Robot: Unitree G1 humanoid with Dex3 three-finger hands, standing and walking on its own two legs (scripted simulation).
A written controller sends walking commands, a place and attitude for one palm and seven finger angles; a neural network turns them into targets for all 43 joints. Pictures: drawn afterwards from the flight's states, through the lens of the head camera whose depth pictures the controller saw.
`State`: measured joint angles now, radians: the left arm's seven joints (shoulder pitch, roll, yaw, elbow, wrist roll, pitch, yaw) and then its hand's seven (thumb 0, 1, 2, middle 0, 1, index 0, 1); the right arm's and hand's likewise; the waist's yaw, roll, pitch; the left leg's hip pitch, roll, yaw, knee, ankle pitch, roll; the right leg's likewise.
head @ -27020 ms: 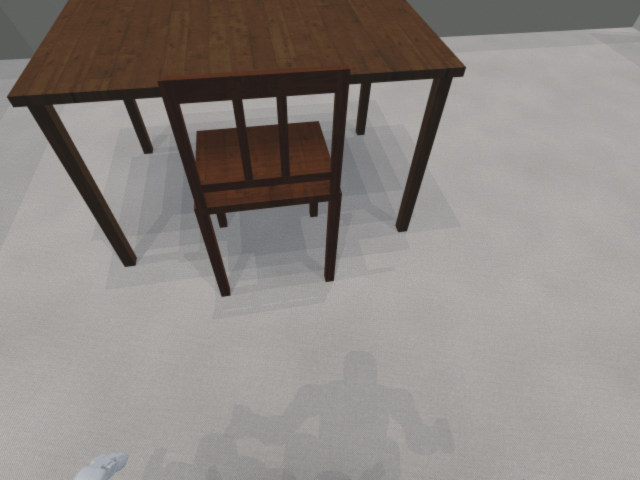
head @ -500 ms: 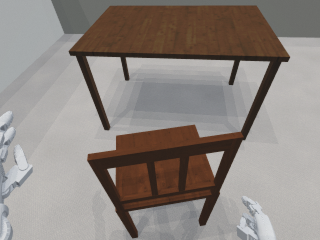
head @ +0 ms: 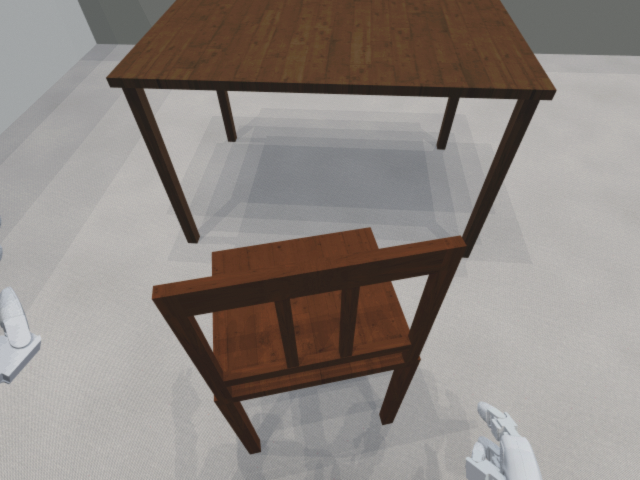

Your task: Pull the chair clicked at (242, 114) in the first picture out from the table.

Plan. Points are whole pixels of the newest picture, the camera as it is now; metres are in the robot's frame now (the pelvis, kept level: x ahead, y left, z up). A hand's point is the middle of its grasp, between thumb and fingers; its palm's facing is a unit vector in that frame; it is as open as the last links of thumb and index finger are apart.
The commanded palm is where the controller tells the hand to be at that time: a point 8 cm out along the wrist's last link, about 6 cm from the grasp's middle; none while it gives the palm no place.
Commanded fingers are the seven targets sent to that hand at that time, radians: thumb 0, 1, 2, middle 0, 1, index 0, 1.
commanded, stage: step back with the hand held close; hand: left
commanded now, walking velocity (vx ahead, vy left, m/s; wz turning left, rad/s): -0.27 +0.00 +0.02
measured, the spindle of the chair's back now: (287, 333) +0.35 +0.09 -0.10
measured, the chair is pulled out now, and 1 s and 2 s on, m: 0.51 0.51 0.51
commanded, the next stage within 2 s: stop stepping back and stand still in 0.94 s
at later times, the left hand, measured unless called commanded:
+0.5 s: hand out of the picture +0.12 +0.26 +0.17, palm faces +0.50 -0.72 -0.48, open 7.4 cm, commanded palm +0.05 +0.29 +0.19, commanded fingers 0.00 0.90 0.90 -0.20 -0.30 -0.20 -0.30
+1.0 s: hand out of the picture +0.06 +0.20 +0.18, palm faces +0.33 -0.79 -0.51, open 7.4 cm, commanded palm -0.03 +0.26 +0.19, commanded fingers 0.00 0.90 0.90 -0.20 -0.30 -0.20 -0.30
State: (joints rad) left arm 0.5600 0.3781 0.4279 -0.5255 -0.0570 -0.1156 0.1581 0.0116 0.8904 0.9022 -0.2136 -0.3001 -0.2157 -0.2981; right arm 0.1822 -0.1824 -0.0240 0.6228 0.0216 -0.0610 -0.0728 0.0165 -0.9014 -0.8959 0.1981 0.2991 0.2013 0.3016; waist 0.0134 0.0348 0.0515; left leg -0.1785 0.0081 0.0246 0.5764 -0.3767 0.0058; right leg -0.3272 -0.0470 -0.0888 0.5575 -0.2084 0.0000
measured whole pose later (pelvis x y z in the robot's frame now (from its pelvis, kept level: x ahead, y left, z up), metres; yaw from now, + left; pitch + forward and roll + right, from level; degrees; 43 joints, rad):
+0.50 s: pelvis -0.08 -0.01 -0.01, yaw +1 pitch +0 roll +0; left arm 0.50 0.38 0.45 -0.52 -0.03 -0.16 0.17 0.01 0.89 0.90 -0.21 -0.30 -0.21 -0.30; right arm 0.18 -0.20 -0.03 0.62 0.01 -0.09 -0.08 0.02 -0.90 -0.90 0.20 0.30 0.20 0.30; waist 0.03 0.02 0.05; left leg -0.39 0.01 -0.01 0.70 -0.36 0.00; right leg -0.45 -0.02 -0.04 0.61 -0.16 -0.01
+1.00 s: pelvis -0.17 -0.04 +0.00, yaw -1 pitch +2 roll -5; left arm 0.47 0.41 0.43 -0.55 -0.04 -0.24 0.11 0.01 0.89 0.90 -0.21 -0.30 -0.21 -0.30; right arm 0.10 -0.19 -0.02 0.66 0.00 -0.18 -0.04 0.01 -0.90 -0.90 0.20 0.30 0.20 0.30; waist -0.01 0.11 0.12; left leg -0.50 0.15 -0.04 0.63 -0.15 -0.03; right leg -0.19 0.04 -0.04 0.47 -0.31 0.03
